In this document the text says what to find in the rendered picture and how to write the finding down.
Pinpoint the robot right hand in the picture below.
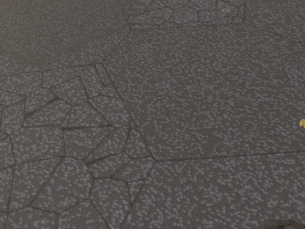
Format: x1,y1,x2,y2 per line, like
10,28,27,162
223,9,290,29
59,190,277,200
262,219,305,229

